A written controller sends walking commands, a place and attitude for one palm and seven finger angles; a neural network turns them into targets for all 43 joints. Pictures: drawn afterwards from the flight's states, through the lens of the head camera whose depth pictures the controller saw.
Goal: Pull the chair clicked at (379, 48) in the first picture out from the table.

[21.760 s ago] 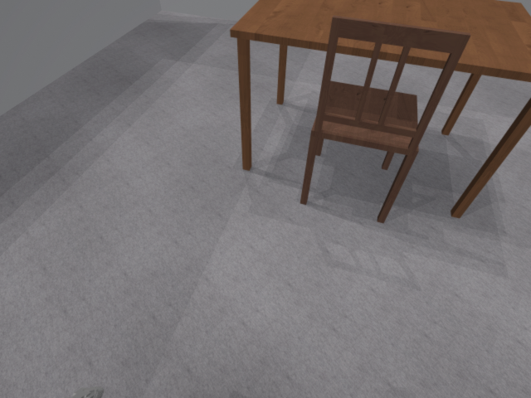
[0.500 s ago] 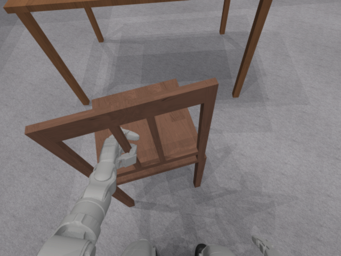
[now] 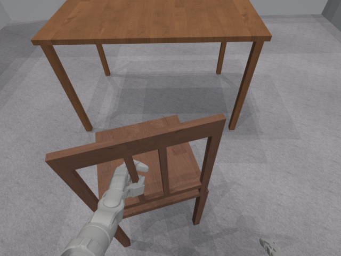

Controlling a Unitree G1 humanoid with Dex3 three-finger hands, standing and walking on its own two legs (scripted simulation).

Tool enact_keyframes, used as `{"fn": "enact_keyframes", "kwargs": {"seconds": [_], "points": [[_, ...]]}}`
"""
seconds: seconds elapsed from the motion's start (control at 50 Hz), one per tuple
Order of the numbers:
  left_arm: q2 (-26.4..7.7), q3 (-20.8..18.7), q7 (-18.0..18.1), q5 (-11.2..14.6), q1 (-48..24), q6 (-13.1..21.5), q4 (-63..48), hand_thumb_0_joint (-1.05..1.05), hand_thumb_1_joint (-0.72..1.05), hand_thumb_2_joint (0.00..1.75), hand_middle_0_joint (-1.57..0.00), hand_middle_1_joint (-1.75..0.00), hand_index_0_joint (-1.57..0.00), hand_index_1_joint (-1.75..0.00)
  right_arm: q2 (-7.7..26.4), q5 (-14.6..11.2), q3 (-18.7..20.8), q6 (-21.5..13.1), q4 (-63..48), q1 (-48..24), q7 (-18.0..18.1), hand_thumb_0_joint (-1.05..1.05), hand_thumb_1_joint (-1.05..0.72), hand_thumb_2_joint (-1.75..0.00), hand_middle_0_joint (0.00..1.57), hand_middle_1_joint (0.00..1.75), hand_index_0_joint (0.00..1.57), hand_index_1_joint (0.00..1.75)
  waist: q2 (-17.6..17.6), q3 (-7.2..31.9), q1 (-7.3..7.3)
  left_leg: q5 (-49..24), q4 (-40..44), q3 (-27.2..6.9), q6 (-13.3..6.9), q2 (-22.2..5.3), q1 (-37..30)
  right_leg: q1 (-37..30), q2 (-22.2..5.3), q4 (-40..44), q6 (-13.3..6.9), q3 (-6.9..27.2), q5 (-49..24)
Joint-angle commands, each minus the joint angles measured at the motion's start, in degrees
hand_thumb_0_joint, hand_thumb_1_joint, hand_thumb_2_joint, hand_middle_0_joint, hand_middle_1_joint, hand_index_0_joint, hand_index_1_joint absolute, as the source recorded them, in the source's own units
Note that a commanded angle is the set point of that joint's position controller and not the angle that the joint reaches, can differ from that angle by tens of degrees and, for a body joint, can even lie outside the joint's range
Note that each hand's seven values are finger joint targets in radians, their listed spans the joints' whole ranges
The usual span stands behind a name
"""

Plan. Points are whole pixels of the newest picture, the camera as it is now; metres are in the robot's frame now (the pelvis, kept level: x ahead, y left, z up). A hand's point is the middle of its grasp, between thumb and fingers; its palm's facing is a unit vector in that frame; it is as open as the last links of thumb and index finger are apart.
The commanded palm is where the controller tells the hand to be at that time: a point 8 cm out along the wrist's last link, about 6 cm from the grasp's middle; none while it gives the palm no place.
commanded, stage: stop walking, hand still on the chair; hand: left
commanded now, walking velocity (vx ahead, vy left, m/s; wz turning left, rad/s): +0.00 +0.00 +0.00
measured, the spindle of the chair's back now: (135, 180) +0.34 +0.11 -0.09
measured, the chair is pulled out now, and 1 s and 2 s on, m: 0.60 0.60 0.60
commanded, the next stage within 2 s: open the thumb and straighten the fingers in 0.24 s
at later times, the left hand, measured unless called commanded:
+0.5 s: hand (138, 184) +0.31 +0.10 -0.05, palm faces -0.11 -0.98 -0.16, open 5.9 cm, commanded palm +0.29 +0.15 -0.04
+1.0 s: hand (134, 185) +0.31 +0.11 -0.06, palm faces -0.11 -0.98 -0.17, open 16.4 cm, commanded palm +0.29 +0.16 -0.03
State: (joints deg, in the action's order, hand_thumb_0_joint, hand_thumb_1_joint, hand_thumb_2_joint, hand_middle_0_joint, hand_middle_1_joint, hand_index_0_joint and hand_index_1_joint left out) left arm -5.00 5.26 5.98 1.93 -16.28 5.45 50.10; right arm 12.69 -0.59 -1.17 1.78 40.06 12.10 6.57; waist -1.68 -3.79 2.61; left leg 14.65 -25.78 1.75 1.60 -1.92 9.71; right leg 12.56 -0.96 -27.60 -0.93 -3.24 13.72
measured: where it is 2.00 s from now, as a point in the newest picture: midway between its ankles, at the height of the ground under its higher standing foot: outside the picture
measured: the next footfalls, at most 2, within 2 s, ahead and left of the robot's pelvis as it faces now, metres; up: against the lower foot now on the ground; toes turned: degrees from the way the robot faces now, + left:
none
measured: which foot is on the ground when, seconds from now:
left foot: down 0.00-1.00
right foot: down 0.00-1.00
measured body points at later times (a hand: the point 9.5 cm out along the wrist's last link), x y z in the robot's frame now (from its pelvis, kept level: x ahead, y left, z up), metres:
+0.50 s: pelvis +0.01 +0.00 -0.01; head +0.03 -0.01 +0.44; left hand +0.31 +0.15 -0.04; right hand +0.12 -0.26 -0.12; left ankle -0.01 +0.14 -0.74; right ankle +0.01 -0.11 -0.74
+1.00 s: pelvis +0.01 +0.01 -0.02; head +0.04 -0.01 +0.43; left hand +0.31 +0.16 -0.04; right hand +0.14 -0.23 -0.13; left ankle -0.01 +0.14 -0.74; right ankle +0.01 -0.11 -0.74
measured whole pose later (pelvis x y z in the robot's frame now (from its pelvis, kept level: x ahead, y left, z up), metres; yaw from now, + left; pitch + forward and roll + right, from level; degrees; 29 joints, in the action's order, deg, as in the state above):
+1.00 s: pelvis +0.01 +0.01 -0.02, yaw +0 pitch +8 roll +0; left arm -6.8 4.8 2.4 1.3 -5.9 -6.4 26.4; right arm 13.1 -1.6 -1.0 -3.2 34.8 14.9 2.6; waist -2.7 4.8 2.6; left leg 21.9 -40.4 1.6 0.6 -1.3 26.2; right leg 28.6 -2.2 -41.2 -0.1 -3.0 20.4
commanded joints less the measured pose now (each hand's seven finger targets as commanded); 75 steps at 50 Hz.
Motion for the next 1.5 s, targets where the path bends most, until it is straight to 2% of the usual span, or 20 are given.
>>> {"fn": "enact_keyframes", "kwargs": {"seconds": [0.0, 0.3, 0.32, 0.34, 0.36, 0.44, 0.54, 0.56, 0.68, 0.72, 0.8, 0.84, 0.92, 1.1, 1.14, 1.16, 1.18, 1.22, 1.32, 1.48], "points": [[-4.95, -0.57, -0.49, -0.41, -13.0, 4.02, -12.6, 0.0, 0.9, 0.9, -0.5, -1.45, -0.5, -1.45, 6.45, 0.15, 1.82, -2.57, -6.81, -2.08, 0.71, 0.0, -0.9, -0.9, 0.2, 0.3, 0.2, 0.3, 0.14, 16.1, -1.58, -18.99, 2.37, -5.0, -2.47, -5.89, -4.19, -6.13, -6.52, 2.84, -0.93, 5.25, -15.87], [-4.54, 0.44, -0.95, -0.35, -10.0, 3.88, -14.44, 0.0, 0.9, 0.9, -0.5, -1.45, -0.5, -1.45, 6.15, 0.3, 1.65, -2.74, -6.37, -2.43, 0.95, 0.0, -0.9, -0.9, 0.2, 0.3, 0.2, 0.3, 2.6, 17.34, -1.2, -21.87, 1.5, -3.94, -1.88, -5.41, -5.12, -7.18, -7.08, 2.7, -1.19, 5.14, -23.62], [-7.61, -1.47, -0.73, -0.19, -10.0, 4.48, -21.7, 0.0, 0.9, 0.9, -0.5, -1.45, -0.5, -1.45, 6.14, 0.25, 1.89, -3.04, -7.07, -2.61, 0.97, 0.0, -0.9, -0.9, 0.2, 0.3, 0.2, 0.3, 1.35, 17.62, -1.39, -22.19, 1.77, -4.05, -1.97, -5.29, -5.44, -7.89, -7.13, 2.96, -1.08, 4.92, -23.97], [-3.02, 0.21, -2.02, 0.17, -2.76, 1.86, -12.23, 0.0, 0.78, 0.84, -0.5, -1.45, -0.5, -1.45, 8.49, -2.06, 3.22, -2.6, -5.12, 1.69, -1.53, 0.0, -0.9, -0.9, 0.2, 0.3, 0.2, 0.3, 8.8, 18.26, 2.24, -16.71, 0.36, -0.43, -2.49, -1.09, 1.46, -4.3, -3.55, 1.56, 0.25, 0.73, -21.27], [-5.64, -1.88, -2.71, 0.4, -6.03, 2.16, -17.41, 0.0, 0.66, 0.78, -0.5, -1.45, -0.5, -1.45, 8.84, -2.16, 3.32, -2.68, -6.29, 0.41, -2.58, 0.0, -0.9, -0.9, 0.2, 0.3, 0.2, 0.3, 10.91, 18.23, 1.35, -14.63, -0.82, -0.17, -2.73, -1.01, 4.58, -3.65, -3.24, -0.11, 0.21, 0.93, -21.91], [-6.45, -1.55, -3.6, -0.42, -6.5, 2.17, -25.58, 0.0, 0.17, 0.55, -0.5, -1.45, -0.5, -1.45, 7.75, -2.09, 3.46, -5.31, -8.76, -0.65, -4.29, 0.0, -0.9, -0.9, 0.2, 0.3, 0.2, 0.3, 1.37, 19.2, 1.08, -10.63, -3.37, 0.78, -2.95, 0.62, 6.9, -0.11, -2.38, -1.86, -0.04, 1.29, -17.18], [-6.61, -2.94, -3.85, -0.1, -1.15, -2.44, -26.08, 0.0, -0.43, 0.26, -0.47, -1.38, -0.47, -1.38, 8.55, -1.92, 3.89, -5.85, -10.81, -0.07, -5.03, 0.0, -0.9, -0.9, 0.2, 0.3, 0.2, 0.3, 1.87, 19.93, 0.01, -9.42, -5.94, 0.68, -2.69, 0.84, 10.3, 2.48, -1.6, -4.5, 0.06, 0.53, -15.33], [-8.67, -3.8, -3.54, -0.33, -6.96, -2.63, -30.28, 0.0, -0.55, 0.2, -0.45, -1.3, -0.45, -1.3, 8.73, -1.96, 3.85, -5.83, -11.14, -0.09, -4.77, 0.0, -0.9, -0.9, 0.2, 0.3, 0.2, 0.3, 1.69, 21.49, 0.55, -9.02, -6.12, 0.53, -2.84, 0.9, 9.99, 2.31, -1.61, -4.73, 0.21, 0.84, -15.28], [-4.45, -1.13, -3.27, -0.1, -6.19, -6.1, -30.96, 0.0, -0.55, 0.2, -0.3, -0.87, -0.3, -0.87, 8.65, -1.69, 3.89, -6.78, -12.38, 0.42, -4.03, 0.0, -0.9, -0.9, 0.2, 0.3, 0.2, 0.3, 3.37, 21.05, 1.09, -7.75, -7.85, 0.16, -2.84, 0.83, 10.68, 6.3, -1.08, -6.33, 0.64, 0.06, -11.92], [-6.67, -3.44, -3.04, 0.15, -4.42, -6.74, -30.72, 0.0, -0.55, 0.2, -0.25, -0.73, -0.25, -0.73, 9.21, -1.55, 3.93, -7.01, -12.39, 0.59, -3.71, 0.0, -0.9, -0.9, 0.2, 0.3, 0.2, 0.3, 5.36, 20.7, 0.48, -7.77, -8.19, -0.19, -2.81, 0.79, 11.83, 5.87, -1.01, -6.89, 0.53, -0.12, -11.79], [-4.18, -0.55, -3.08, -0.6, -7.02, -6.96, -34.18, 0.0, -0.55, 0.2, -0.15, -0.43, -0.15, -0.43, 8.44, -1.43, 3.76, -7.71, -12.82, 0.92, -3.3, 0.0, -0.9, -0.9, 0.2, 0.3, 0.2, 0.3, 4.03, 22.18, 1.36, -9.28, -9.4, -0.53, -2.77, 0.75, 10.74, 7.61, -0.94, -8.35, 0.65, -0.37, -12.02], [-8.63, -5.36, -2.77, -0.56, -2.45, -7.77, -31.77, 0.0, -0.55, 0.2, -0.1, -0.29, -0.1, -0.29, 9.02, -1.31, 3.87, -7.73, -12.51, 1.42, -3.1, 0.0, -0.9, -0.9, 0.2, 0.3, 0.2, 0.3, 5.3, 21.43, 0.1, -8.85, -9.63, -0.69, -2.73, 0.71, 11.94, 7.53, -0.86, -8.49, 0.68, -0.29, -11.52], [-7.2, -3.27, -3.37, -0.52, -3.27, -8.36, -35.65, 0.0, -0.55, 0.2, 0.0, 0.0, 0.0, 0.0, 8.69, -1.26, 3.44, -8.02, -13.52, 0.82, -3.05, 0.0, -0.9, -0.9, 0.2, 0.3, 0.2, 0.3, 4.37, 22.36, 0.58, -9.13, -10.25, -0.76, -2.81, 0.96, 12.28, 7.14, -1.02, -9.06, 0.66, -0.17, -12.09], [-3.7, 0.86, -3.18, -0.56, -1.71, -10.06, -39.58, 0.0, -0.55, 0.2, 0.0, 0.0, 0.0, 0.0, 8.21, -1.38, 3.21, -8.65, -14.36, 0.86, -2.98, 0.0, -0.9, -0.9, 0.2, 0.3, 0.2, 0.3, 3.32, 21.86, 1.32, -9.89, -11.39, -1.45, -2.6, 0.92, 11.67, 9.54, -0.97, -10.01, 0.64, -0.87, -11.58], [-5.17, -0.17, -2.56, -0.73, -1.87, -10.42, -40.5, 0.0, -0.55, 0.2, 0.0, 0.0, 0.0, 0.0, 8.37, -1.3, 3.27, -8.61, -14.28, 1.03, -2.91, 0.0, -0.9, -0.9, 0.2, 0.3, 0.2, 0.3, 3.29, 22.52, 1.32, -10.05, -11.64, -1.42, -2.69, 1.0, 11.49, 9.17, -1.03, -10.01, 0.67, -0.65, -12.02], [-8.78, -4.61, -2.35, -0.91, 2.55, -10.73, -37.62, 0.0, -0.55, 0.2, 0.0, 0.0, 0.0, 0.0, 8.74, -1.12, 3.38, -8.3, -14.17, 1.34, -2.84, 0.0, -0.9, -0.9, 0.2, 0.3, 0.2, 0.3, 5.32, 21.55, 0.15, -9.33, -11.66, -1.33, -2.58, 1.1, 13.32, 8.68, -1.01, -10.35, 0.65, -0.76, -11.75], [-6.74, -3.09, -2.68, -0.83, 5.9, -10.88, -38.36, 0.0, -0.55, 0.2, 0.0, 0.0, 0.0, 0.0, 8.41, -1.06, 3.16, -8.13, -15.05, 0.76, -3.0, 0.0, -0.9, -0.9, 0.2, 0.3, 0.2, 0.3, 5.64, 21.22, -0.38, -8.91, -11.42, -1.0, -2.6, 1.27, 14.21, 8.1, -1.14, -10.48, 0.71, -0.77, -11.92], [-7.71, -3.26, -2.98, -1.08, 9.25, -10.69, -41.6, 0.0, -0.55, 0.2, 0.0, 0.0, 0.0, 0.0, 8.39, -1.2, 3.21, -8.01, -16.19, -0.11, -3.22, 0.0, -0.9, -0.9, 0.2, 0.3, 0.2, 0.3, 3.78, 22.13, -1.1, -9.45, -11.55, -0.81, -2.6, 1.3, 14.47, 6.76, -1.42, -10.69, 0.37, -0.39, -12.53], [-5.67, 0.62, -3.63, -1.1, 16.71, -10.93, -49.76, 0.0, -0.55, 0.2, 0.0, 0.0, 0.0, 0.0, 7.84, -1.39, 3.08, -8.56, -18.34, -1.05, -3.08, 0.0, -0.9, -0.9, 0.2, 0.3, 0.2, 0.3, 3.51, 20.22, -0.13, -8.93, -12.43, -0.85, -2.77, 1.1, 14.66, 8.29, -1.37, -10.75, 0.53, -0.6, -11.88], [-6.98, 1.74, -3.24, -1.17, 23.24, -10.56, -59.67, 0.0, -0.55, 0.2, 0.0, 0.0, 0.0, 0.0, 7.73, -1.21, 2.71, -10.88, -19.21, -0.19, -1.96, 0.0, -0.9, -0.9, 0.2, 0.3, 0.2, 0.3, 4.15, 19.17, 0.88, -5.99, -14.34, -1.83, -3.11, 1.81, 15.26, 10.88, -1.33, -11.35, 1.01, -0.61, -8.77]]}}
